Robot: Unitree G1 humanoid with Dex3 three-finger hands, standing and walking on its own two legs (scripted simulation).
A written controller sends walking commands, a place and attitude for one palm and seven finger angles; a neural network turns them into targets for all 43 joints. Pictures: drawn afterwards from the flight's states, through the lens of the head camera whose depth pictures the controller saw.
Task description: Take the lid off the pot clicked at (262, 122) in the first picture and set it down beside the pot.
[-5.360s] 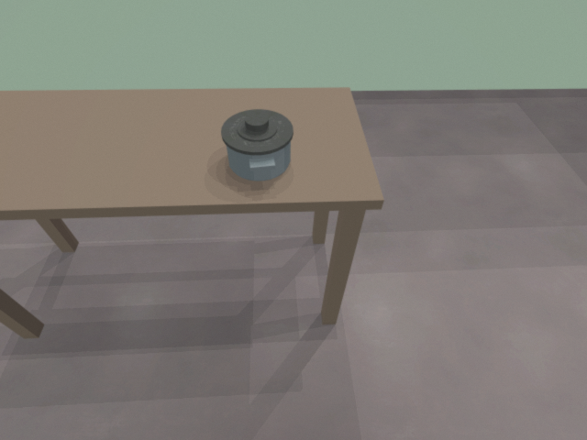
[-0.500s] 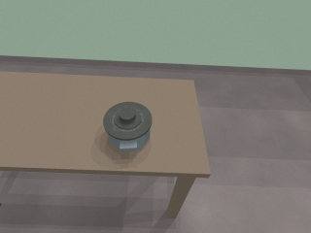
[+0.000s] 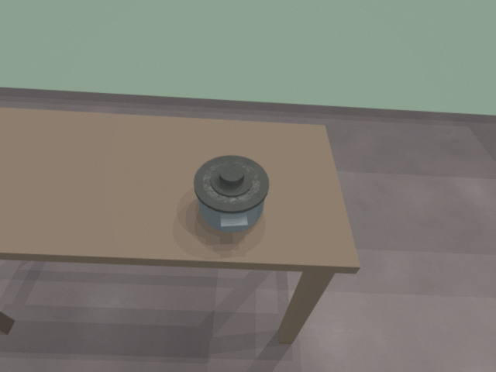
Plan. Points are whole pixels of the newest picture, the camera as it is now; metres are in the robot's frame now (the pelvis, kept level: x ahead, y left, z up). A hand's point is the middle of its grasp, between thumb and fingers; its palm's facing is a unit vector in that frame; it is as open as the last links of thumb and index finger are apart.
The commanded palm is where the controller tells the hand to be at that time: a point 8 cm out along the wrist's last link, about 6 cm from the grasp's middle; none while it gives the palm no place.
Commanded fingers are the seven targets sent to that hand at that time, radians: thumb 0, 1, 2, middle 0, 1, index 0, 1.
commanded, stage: come to a stop and stand still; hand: left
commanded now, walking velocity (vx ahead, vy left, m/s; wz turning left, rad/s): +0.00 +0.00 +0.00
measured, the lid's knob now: (231, 174) +0.47 +0.06 +0.03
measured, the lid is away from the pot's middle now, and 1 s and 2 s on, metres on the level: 0.00 0.00 0.00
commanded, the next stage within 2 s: look again from close up in 0.52 s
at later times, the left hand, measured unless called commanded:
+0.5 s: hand out of the picture -0.03 +0.19 -0.18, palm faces +0.03 -0.99 -0.17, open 7.3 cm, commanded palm none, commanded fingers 0.00 0.90 0.90 -0.20 -0.30 -0.20 -0.30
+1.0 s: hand out of the picture -0.01 +0.18 -0.18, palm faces +0.02 -0.99 -0.15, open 7.3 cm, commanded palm none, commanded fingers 0.00 0.90 0.90 -0.20 -0.30 -0.20 -0.30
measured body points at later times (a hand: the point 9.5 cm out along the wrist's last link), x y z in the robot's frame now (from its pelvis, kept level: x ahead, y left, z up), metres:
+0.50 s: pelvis +0.01 +0.02 +0.00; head +0.03 +0.05 +0.45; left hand -0.03 +0.24 -0.17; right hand +0.04 -0.21 -0.14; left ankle +0.01 +0.05 -0.74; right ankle -0.04 -0.11 -0.74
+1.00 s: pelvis +0.01 +0.02 +0.00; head +0.02 +0.05 +0.45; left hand -0.01 +0.23 -0.17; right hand +0.01 -0.20 -0.14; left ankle +0.01 +0.05 -0.74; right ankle -0.04 -0.11 -0.74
